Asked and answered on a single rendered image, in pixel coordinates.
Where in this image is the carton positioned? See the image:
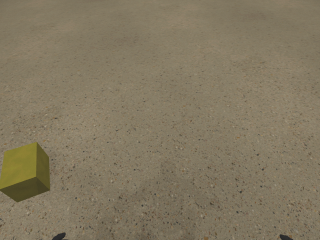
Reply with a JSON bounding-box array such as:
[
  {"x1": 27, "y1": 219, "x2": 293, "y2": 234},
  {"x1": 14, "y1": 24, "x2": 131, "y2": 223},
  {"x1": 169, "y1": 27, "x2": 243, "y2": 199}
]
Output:
[{"x1": 0, "y1": 142, "x2": 50, "y2": 203}]

